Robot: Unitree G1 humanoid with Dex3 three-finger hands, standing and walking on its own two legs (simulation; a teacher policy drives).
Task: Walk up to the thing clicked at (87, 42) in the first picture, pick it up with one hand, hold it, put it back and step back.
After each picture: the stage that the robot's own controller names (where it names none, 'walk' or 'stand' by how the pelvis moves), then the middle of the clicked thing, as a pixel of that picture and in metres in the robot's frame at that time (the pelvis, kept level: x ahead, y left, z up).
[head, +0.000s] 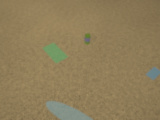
stand; (87, 39) +1.48 -0.09 -0.72
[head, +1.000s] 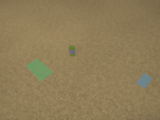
walk; (72, 51) +1.33 +0.17 -0.70
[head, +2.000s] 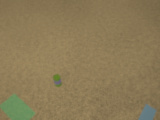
walk; (57, 80) +0.85 +0.27 -0.72
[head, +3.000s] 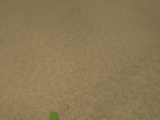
walk; (54, 119) +0.51 +0.24 -0.72
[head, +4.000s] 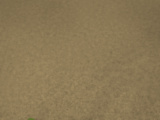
stand; out of the picture +0.40 +0.40 -0.70
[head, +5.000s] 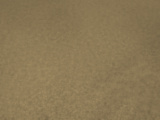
stand; out of the picture +0.40 +0.35 -0.72
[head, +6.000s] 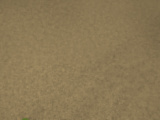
walk; out of the picture +0.34 +0.30 -0.71
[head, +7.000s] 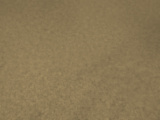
walk; out of the picture +0.34 +0.32 -0.69
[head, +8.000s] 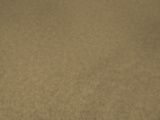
stand; out of the picture +0.34 +0.34 -0.71
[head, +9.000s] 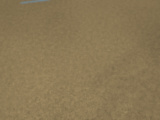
stand; out of the picture +0.33 +0.36 -0.73
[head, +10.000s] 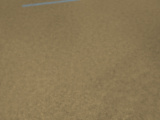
stand; out of the picture +0.32 +0.35 -0.73
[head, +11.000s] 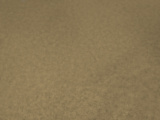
go down; out of the picture +0.32 +0.35 -0.72
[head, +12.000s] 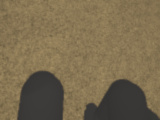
go down; out of the picture +0.40 +0.37 -0.30
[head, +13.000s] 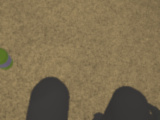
approach; (2, 59) +0.39 +0.36 -0.30
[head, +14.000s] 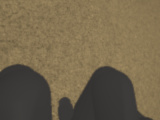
close in; out of the picture +0.37 +0.40 -0.22
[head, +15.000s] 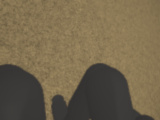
rest palm; out of the picture +0.36 +0.41 -0.21
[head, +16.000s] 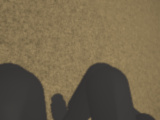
close; out of the picture +0.36 +0.41 -0.21
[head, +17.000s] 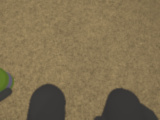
lift; out of the picture +0.31 +0.27 -0.05
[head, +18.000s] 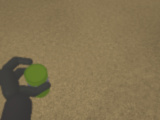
hold; (38, 81) +0.34 +0.15 +0.06
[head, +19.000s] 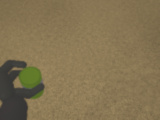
hold; (32, 83) +0.35 +0.17 +0.02
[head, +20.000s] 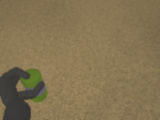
hold; (35, 86) +0.36 +0.17 -0.01
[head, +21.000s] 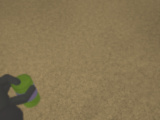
crouch; (27, 91) +0.35 +0.19 -0.05
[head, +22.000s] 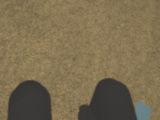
lower; out of the picture +0.43 +0.35 -0.11
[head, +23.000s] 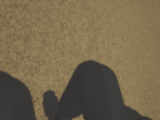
lower; out of the picture +0.39 +0.38 -0.23
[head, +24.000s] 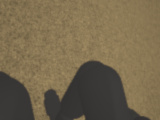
lower; out of the picture +0.39 +0.39 -0.22
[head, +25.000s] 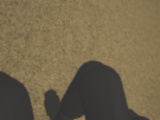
lower; out of the picture +0.39 +0.39 -0.22
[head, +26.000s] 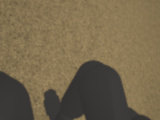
lower; out of the picture +0.39 +0.39 -0.22
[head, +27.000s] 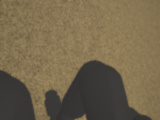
loosen; out of the picture +0.39 +0.39 -0.22
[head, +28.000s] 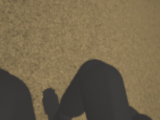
withdraw; out of the picture +0.38 +0.38 -0.23
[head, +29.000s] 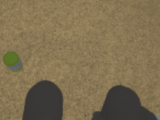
walk; (13, 62) +0.44 +0.32 -0.33
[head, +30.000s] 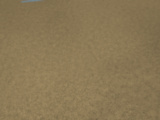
stand; out of the picture +0.36 +0.28 -0.66
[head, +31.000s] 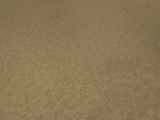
stand; out of the picture +0.37 +0.30 -0.67
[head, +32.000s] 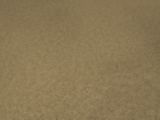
stand; out of the picture +0.37 +0.29 -0.67
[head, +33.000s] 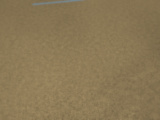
stand; out of the picture +0.39 +0.29 -0.72
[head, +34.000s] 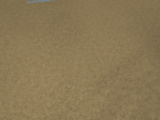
stand; out of the picture +0.36 +0.30 -0.73
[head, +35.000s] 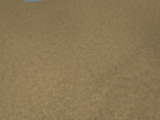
walk; out of the picture +0.36 +0.30 -0.73
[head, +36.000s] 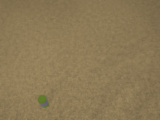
walk; (43, 101) +0.54 +0.33 -0.71
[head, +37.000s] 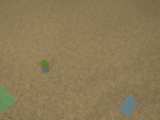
walk; (45, 66) +0.86 +0.28 -0.70
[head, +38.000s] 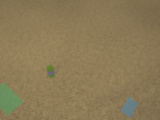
stand; (50, 71) +0.97 +0.30 -0.71
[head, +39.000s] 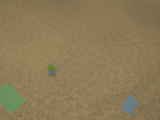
stand; (51, 70) +1.00 +0.29 -0.73
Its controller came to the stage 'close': yes
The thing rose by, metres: 0.73
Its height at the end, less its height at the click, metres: +0.00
